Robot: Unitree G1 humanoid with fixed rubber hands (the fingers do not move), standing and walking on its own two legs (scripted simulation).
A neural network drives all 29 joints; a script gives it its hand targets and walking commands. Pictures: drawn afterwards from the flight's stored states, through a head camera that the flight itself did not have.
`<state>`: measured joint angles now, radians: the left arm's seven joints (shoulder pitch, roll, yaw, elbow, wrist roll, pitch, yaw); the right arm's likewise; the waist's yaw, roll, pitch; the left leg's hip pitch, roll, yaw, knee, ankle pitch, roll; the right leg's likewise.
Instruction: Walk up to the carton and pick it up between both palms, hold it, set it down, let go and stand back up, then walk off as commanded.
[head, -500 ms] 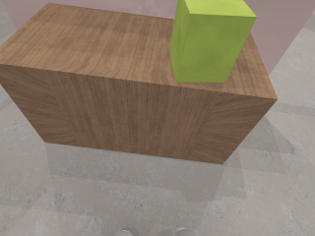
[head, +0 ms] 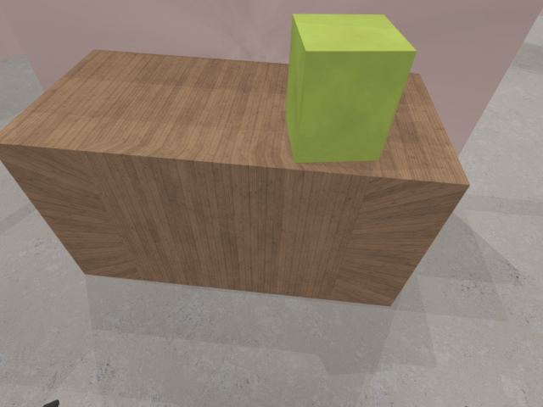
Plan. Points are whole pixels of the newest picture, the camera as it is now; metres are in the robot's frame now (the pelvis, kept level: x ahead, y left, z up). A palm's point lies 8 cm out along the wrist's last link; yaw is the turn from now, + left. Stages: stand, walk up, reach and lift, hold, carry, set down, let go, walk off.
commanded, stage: walk off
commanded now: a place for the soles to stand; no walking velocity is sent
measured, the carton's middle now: (337, 90) +0.82 -0.14 +0.06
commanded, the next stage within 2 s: stand in 0.64 s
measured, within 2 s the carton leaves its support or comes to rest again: neither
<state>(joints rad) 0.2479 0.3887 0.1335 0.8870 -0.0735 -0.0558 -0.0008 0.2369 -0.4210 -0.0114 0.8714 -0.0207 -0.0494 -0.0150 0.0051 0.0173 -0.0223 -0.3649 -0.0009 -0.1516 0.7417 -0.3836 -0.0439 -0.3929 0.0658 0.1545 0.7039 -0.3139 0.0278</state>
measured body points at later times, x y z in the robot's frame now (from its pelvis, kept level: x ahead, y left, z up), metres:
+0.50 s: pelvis -0.02 +0.00 +0.00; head -0.03 -0.01 +0.45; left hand +0.06 +0.33 -0.10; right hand +0.07 -0.33 -0.10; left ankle +0.01 +0.16 -0.71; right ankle +0.04 -0.15 -0.71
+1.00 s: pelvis -0.01 +0.00 +0.00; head -0.01 -0.01 +0.45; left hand +0.10 +0.32 -0.09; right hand +0.07 -0.33 -0.11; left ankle +0.01 +0.16 -0.71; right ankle +0.04 -0.15 -0.71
